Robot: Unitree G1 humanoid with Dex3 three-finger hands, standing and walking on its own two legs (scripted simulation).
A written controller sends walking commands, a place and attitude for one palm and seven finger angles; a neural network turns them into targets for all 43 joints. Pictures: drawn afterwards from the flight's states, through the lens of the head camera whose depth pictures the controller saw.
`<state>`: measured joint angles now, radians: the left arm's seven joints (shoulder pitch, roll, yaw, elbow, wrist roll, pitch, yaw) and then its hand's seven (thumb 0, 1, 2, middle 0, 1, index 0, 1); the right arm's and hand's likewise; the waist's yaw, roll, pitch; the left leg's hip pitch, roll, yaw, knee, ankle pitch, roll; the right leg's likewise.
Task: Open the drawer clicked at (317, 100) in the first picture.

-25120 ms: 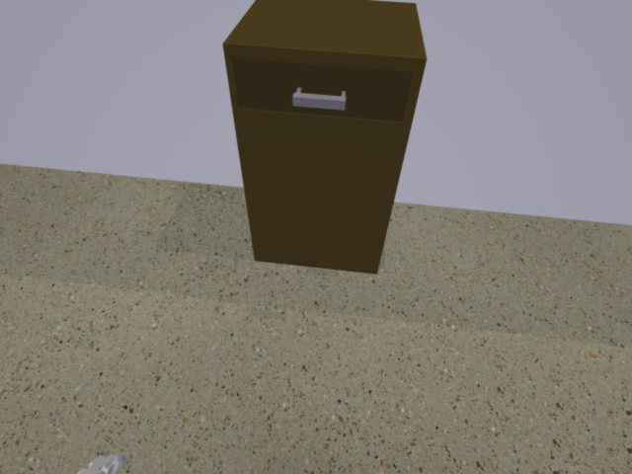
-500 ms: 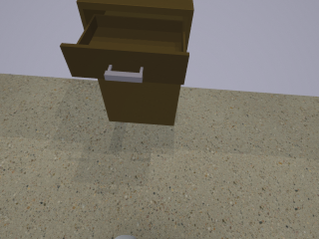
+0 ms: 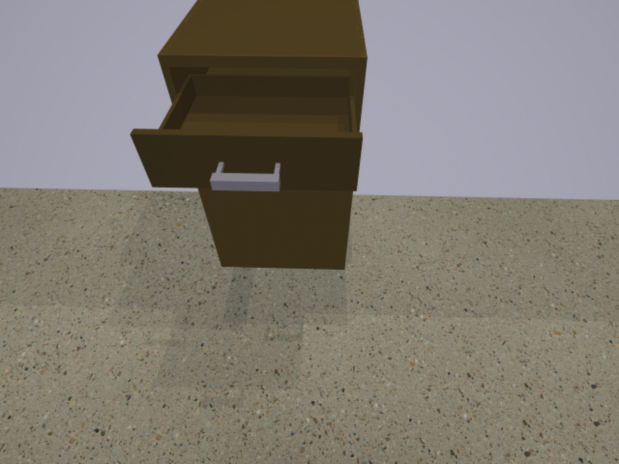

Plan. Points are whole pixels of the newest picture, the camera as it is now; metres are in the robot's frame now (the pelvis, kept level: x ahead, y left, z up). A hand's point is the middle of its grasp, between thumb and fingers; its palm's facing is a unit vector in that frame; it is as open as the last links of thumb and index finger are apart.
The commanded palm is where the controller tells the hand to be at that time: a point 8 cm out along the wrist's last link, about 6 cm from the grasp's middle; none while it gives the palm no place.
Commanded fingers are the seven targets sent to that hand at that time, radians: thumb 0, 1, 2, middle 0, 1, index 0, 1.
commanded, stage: let the arm hang, fingers relaxed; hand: left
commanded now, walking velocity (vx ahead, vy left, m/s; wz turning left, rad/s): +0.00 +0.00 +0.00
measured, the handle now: (247, 174) +0.64 +0.17 -0.02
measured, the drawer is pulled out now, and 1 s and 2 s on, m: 0.29 0.29 0.29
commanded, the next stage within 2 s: look to check the result in 0.20 s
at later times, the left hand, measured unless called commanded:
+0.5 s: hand out of the picture +0.10 +0.23 -0.16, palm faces -0.06 -0.94 -0.33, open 7.4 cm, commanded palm none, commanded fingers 0.00 0.90 0.90 -0.20 -0.30 -0.20 -0.30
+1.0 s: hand out of the picture +0.11 +0.23 -0.16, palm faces -0.04 -0.94 -0.33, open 7.4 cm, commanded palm none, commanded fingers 0.00 0.90 0.90 -0.20 -0.30 -0.20 -0.30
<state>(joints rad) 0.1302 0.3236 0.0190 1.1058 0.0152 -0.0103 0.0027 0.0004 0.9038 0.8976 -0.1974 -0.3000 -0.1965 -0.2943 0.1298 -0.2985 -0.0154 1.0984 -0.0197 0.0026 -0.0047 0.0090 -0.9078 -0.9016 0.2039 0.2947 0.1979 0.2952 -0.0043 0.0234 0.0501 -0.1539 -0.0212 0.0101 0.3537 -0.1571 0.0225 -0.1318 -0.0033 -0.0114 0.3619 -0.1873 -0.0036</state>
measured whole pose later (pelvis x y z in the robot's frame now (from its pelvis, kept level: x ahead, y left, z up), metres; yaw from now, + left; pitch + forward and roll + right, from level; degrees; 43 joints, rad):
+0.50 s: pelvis +0.01 -0.01 +0.00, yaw -1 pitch -2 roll +0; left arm 0.09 0.33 0.01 1.11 0.01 -0.01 0.00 0.00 0.90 0.90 -0.20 -0.30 -0.20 -0.29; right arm 0.12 -0.33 -0.01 1.12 -0.02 0.01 0.00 0.01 -0.91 -0.90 0.20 0.29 0.20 0.30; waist -0.02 0.00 0.09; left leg -0.12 0.00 0.02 0.31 -0.16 0.00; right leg -0.09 0.02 0.00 0.30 -0.17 -0.02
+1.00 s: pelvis +0.03 -0.01 +0.00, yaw -1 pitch -2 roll +0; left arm 0.10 0.33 0.01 1.11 0.01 -0.02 0.00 0.00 0.90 0.90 -0.20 -0.30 -0.20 -0.29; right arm 0.09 -0.33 -0.01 1.11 -0.02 0.00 -0.01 0.01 -0.91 -0.90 0.20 0.29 0.20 0.30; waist -0.01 0.00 0.08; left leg -0.10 0.00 0.01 0.30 -0.17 0.00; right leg -0.07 0.02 0.00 0.29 -0.18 -0.02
